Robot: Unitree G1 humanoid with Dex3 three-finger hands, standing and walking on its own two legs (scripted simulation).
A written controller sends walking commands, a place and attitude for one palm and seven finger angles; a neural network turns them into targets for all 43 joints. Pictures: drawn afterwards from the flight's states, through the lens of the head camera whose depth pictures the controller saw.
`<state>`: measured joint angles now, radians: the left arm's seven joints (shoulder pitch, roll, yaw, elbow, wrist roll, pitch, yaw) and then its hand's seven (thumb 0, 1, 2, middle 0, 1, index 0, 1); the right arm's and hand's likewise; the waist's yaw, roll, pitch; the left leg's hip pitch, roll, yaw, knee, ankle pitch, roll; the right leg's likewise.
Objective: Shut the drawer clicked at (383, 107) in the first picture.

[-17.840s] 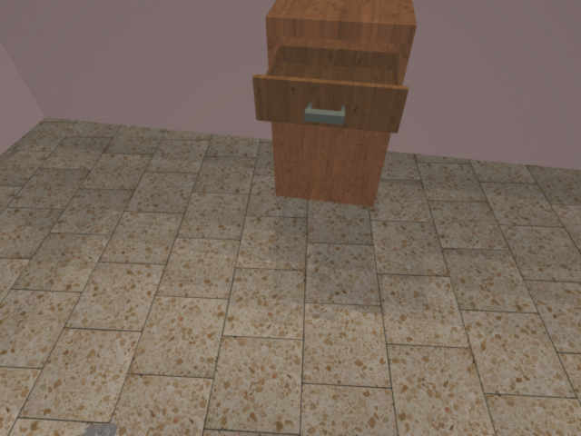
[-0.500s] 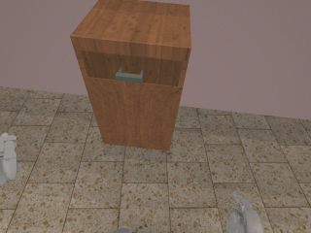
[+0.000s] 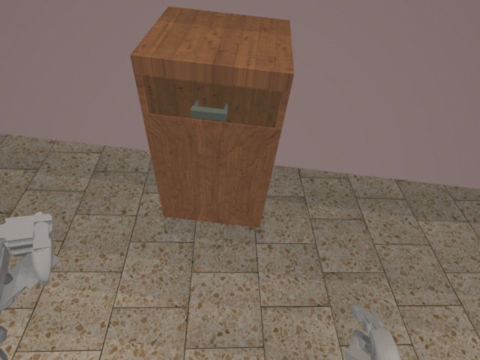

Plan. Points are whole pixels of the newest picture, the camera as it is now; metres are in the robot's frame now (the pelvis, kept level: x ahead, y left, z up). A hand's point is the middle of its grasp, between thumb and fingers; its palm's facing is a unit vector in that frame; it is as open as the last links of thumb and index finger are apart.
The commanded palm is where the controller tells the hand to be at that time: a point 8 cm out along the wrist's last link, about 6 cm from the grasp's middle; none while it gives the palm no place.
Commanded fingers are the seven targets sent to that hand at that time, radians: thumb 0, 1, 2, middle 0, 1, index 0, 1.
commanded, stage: stop stepping back and stand still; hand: left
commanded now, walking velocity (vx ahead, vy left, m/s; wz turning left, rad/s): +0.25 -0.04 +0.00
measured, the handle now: (210, 109) +0.84 +0.17 -0.07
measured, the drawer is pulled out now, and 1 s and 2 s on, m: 0.00 0.00 0.00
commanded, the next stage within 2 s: let the arm hang, fingers relaxed in 0.84 s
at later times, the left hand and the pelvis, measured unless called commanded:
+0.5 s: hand (19, 309) +0.13 +0.24 +0.17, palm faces +0.40 -0.83 -0.38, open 3.2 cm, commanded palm +0.07 +0.28 +0.18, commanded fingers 0.00 0.90 0.90 -1.40 -1.60 -1.40 -1.60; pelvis -0.07 +0.01 -0.01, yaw -3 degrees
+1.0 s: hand (64, 317) +0.14 +0.23 +0.11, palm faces +0.23 -0.83 -0.51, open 3.2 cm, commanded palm none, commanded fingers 0.00 0.90 0.90 -1.24 -1.43 -1.24 -1.43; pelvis -0.07 -0.01 +0.00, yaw -1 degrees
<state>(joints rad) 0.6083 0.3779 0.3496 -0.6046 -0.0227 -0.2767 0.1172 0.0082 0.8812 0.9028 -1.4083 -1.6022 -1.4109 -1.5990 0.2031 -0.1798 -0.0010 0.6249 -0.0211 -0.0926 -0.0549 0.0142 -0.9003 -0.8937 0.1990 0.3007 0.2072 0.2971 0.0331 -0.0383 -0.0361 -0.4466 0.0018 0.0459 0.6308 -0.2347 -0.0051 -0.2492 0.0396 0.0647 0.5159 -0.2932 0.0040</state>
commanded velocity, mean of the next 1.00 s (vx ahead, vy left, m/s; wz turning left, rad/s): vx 0.09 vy -0.02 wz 0.00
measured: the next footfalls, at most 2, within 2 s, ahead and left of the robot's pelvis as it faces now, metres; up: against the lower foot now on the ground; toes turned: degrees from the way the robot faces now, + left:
left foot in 0.02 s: +0.01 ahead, +0.13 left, +0.00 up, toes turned +1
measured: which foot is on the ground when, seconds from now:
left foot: up 0.00-0.00, down 0.02-1.00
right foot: down 0.00-1.00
